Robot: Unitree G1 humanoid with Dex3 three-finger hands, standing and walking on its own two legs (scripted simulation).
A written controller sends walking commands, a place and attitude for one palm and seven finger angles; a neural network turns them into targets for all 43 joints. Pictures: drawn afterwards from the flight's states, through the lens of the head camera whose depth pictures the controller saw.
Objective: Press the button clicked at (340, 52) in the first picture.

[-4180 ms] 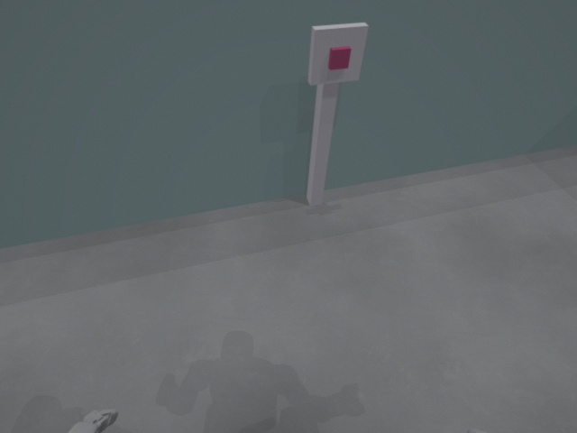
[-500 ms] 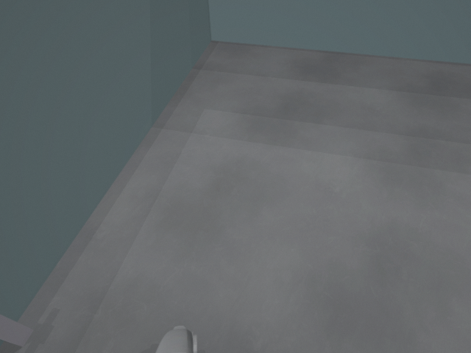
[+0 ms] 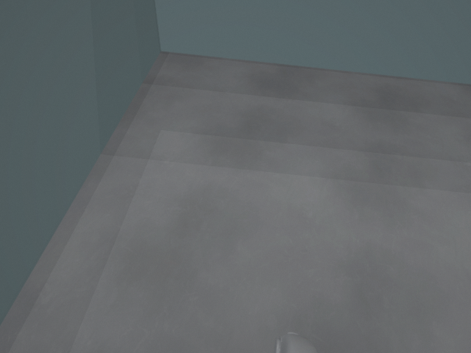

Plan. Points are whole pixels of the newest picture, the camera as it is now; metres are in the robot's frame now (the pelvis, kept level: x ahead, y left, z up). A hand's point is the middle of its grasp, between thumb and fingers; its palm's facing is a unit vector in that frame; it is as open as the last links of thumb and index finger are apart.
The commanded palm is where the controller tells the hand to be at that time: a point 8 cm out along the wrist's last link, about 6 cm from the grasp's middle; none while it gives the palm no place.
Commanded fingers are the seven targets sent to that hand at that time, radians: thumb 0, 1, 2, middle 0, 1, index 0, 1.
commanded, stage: walk to a spot facing it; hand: left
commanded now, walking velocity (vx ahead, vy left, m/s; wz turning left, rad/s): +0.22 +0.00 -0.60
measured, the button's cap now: out of the picture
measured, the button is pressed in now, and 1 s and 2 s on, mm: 0 0 0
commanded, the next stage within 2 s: turn to face it in 0.12 s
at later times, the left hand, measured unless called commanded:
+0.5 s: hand (214, 286) +0.29 +0.07 -0.16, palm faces -0.11 -0.98 -0.19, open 7.3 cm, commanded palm none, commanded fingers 0.00 0.90 0.90 -0.20 -0.30 -0.20 -0.30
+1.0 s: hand out of the picture +0.13 +0.19 -0.18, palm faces +0.28 -0.93 -0.24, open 7.4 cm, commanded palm none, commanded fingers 0.00 0.90 0.90 -0.20 -0.30 -0.20 -0.30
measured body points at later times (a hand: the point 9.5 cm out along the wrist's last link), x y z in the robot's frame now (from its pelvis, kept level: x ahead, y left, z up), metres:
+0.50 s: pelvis +0.14 -0.08 -0.01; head +0.16 -0.10 +0.44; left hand +0.29 +0.12 -0.14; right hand +0.10 -0.29 -0.18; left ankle +0.12 +0.08 -0.66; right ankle +0.20 -0.14 -0.74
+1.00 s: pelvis +0.13 -0.03 -0.01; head +0.16 +0.00 +0.44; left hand +0.11 +0.24 -0.16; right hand +0.24 -0.26 -0.14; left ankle +0.13 +0.06 -0.74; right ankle +0.15 -0.18 -0.66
